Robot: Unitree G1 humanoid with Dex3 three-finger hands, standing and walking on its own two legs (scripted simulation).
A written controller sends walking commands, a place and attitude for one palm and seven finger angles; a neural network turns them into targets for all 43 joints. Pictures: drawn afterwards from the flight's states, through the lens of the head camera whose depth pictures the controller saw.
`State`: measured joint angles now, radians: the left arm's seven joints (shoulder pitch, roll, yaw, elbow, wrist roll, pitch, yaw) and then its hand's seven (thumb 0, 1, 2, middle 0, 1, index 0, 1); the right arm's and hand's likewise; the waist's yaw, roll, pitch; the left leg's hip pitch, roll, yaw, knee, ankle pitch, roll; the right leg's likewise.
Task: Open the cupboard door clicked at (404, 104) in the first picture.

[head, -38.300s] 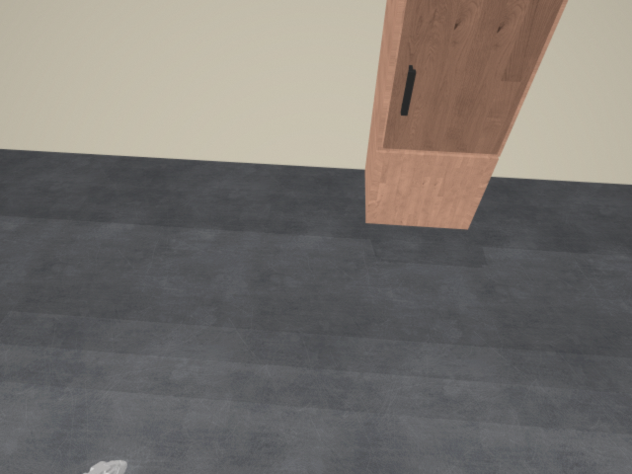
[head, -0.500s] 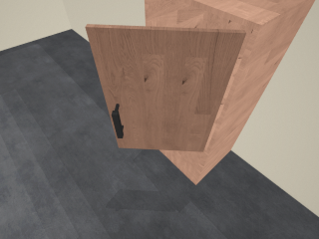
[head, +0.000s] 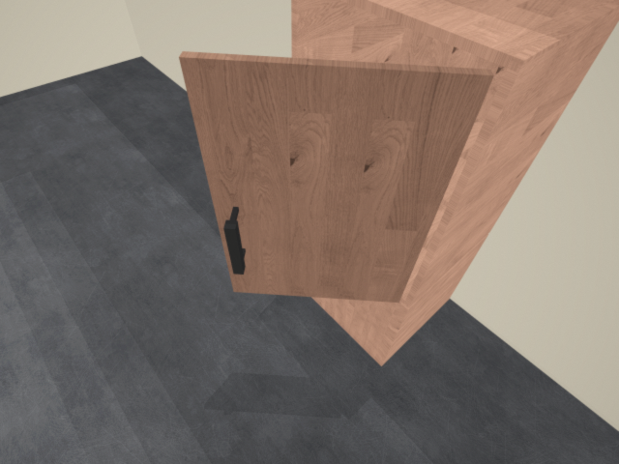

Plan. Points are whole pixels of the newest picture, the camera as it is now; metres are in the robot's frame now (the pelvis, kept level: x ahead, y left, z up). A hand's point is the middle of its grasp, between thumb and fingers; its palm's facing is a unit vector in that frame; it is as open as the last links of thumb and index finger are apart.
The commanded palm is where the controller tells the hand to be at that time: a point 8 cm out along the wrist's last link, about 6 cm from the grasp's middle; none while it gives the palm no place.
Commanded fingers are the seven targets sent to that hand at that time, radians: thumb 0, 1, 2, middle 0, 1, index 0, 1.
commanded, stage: look again from close up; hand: left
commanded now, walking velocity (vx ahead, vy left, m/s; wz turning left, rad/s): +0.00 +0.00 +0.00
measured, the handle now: (237, 241) +0.53 +0.18 -0.11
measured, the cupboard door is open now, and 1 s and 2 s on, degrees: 45 45 45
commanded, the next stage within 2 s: raise the hand with hooked fingers in 0.04 s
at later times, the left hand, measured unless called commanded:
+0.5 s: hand (179, 443) +0.16 +0.18 -0.07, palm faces -0.02 -1.00 -0.03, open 8.3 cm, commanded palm +0.12 +0.25 -0.08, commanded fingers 0.00 0.46 0.71 -0.23 -0.58 -0.23 -0.58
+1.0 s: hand (147, 429) +0.17 +0.23 -0.08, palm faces +0.01 -1.00 -0.05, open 11.2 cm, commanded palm +0.14 +0.28 -0.08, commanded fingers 0.00 -0.13 0.46 -0.27 -0.96 -0.27 -0.96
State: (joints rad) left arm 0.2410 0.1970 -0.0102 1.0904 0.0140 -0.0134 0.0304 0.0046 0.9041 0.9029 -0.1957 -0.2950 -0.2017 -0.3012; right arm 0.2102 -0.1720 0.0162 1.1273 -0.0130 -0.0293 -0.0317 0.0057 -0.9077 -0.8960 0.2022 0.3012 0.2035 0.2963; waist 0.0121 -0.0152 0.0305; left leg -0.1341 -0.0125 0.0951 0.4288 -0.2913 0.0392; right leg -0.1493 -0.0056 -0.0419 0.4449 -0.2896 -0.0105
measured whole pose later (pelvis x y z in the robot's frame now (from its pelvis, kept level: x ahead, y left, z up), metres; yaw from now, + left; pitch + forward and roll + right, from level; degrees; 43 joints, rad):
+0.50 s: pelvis -0.06 -0.02 -0.09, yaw +2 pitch +15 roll +1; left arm 0.24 0.22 0.21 0.34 -0.29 -0.61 -0.43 0.01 0.68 0.81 -0.21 -0.44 -0.22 -0.45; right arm 0.14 -0.29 -0.07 0.55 0.02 -0.26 0.01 0.01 -0.90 -0.90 0.20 0.30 0.20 0.30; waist 0.01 -0.03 -0.16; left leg -0.89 0.01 0.07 1.14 -0.51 0.02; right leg -0.90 -0.02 -0.06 1.17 -0.53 -0.05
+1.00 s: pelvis -0.07 -0.02 -0.11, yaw +2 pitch +18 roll -2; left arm 0.18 0.32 0.35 0.29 -0.37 -0.42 -0.48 0.01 0.09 0.56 -0.25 -0.81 -0.26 -0.82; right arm 0.27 -0.25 0.00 0.60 0.03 -0.24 -0.06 0.02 -0.90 -0.90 0.21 0.30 0.21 0.30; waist -0.01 0.03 -0.15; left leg -1.04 0.05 0.02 1.25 -0.53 0.02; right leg -1.01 0.01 -0.11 1.21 -0.52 -0.05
